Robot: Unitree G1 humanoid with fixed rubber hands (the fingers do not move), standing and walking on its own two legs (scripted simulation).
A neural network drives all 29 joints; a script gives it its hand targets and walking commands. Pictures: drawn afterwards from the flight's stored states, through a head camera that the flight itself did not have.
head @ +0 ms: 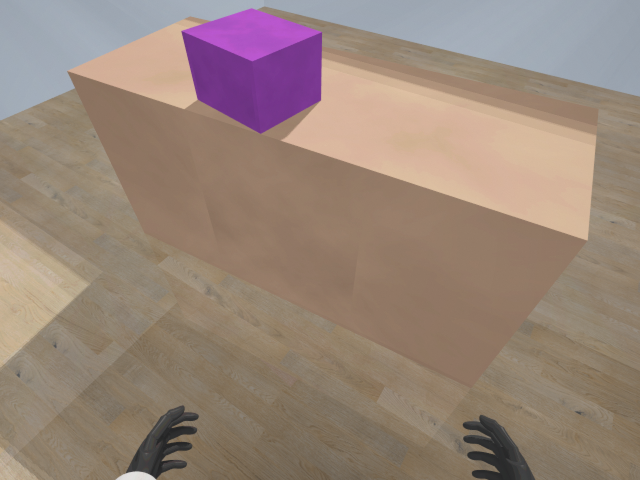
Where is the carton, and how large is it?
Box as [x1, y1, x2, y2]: [181, 8, 321, 133]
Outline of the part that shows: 181,31 197,98 260,133 320,100 321,32 251,8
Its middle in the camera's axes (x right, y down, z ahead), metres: -0.16 -0.44 +0.98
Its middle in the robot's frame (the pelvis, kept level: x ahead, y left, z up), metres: +1.04 +0.20 +0.04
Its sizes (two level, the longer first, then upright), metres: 0.252 0.225 0.175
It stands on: a pedestal, 0.71 m high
